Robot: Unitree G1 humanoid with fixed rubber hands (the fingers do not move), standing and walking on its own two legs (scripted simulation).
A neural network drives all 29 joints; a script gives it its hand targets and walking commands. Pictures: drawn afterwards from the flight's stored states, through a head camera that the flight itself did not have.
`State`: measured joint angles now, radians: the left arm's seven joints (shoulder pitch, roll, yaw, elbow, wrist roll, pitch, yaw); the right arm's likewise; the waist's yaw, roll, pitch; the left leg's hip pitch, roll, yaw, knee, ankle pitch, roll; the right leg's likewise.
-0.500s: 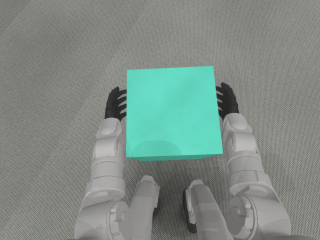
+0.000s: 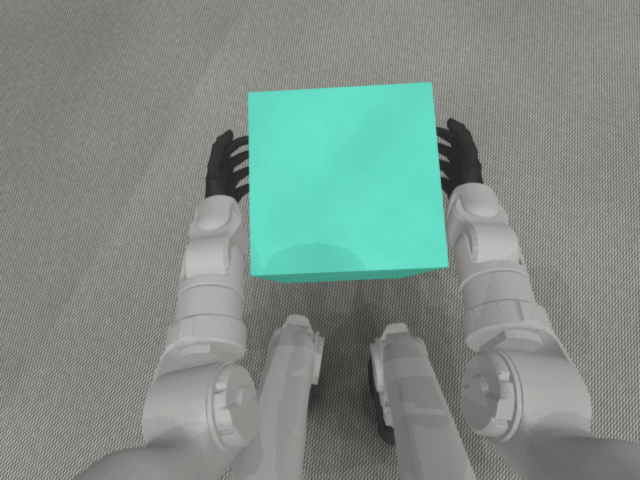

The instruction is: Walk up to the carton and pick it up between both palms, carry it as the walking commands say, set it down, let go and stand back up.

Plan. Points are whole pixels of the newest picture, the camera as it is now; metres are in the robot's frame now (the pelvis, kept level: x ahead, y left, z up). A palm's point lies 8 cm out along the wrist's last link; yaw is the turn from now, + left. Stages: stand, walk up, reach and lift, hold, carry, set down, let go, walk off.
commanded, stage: set down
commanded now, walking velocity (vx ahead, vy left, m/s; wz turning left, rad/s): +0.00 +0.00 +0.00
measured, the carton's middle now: (341, 206) +0.44 +0.02 -0.15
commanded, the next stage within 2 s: none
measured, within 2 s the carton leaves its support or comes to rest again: neither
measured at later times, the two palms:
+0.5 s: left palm (241, 198) +0.45 +0.17 -0.17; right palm (441, 187) +0.48 -0.12 -0.17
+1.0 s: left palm (254, 200) +0.47 +0.17 -0.26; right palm (425, 189) +0.50 -0.12 -0.26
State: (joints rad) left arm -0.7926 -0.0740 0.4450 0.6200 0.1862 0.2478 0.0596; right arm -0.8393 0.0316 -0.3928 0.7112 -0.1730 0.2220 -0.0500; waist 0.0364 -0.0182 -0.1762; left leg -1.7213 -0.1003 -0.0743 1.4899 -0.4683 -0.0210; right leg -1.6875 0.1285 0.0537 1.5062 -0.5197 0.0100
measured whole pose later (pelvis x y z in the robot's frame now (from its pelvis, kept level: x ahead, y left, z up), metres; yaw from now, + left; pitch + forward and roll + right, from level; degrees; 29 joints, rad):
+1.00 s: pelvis -0.03 +0.00 -0.14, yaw +0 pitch +45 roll +1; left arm -1.15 0.05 0.48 0.72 0.14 0.26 0.09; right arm -1.23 -0.10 -0.34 0.84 -0.12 0.25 -0.10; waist 0.04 -0.02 0.04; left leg -2.18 -0.13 -0.05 1.93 -0.53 -0.05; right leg -2.15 0.18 0.05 1.96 -0.58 0.04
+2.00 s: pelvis -0.03 +0.00 -0.19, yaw +0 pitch +40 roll +1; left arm -1.27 0.13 0.42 0.84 0.06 0.22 0.13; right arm -1.38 -0.19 -0.24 0.99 -0.04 0.20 -0.14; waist 0.05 -0.02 0.22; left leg -2.26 -0.12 -0.02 2.13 -0.57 -0.05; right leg -2.24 0.17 0.02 2.17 -0.62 0.03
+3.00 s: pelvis -0.03 +0.00 -0.20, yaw +0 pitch +36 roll +2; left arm -1.32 0.15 0.44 0.92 0.09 0.18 0.05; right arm -1.42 -0.23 -0.25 1.06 -0.05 0.16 -0.09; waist 0.06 -0.02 0.30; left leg -2.24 -0.08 0.00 2.19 -0.57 -0.04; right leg -2.23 0.14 0.00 2.22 -0.62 0.01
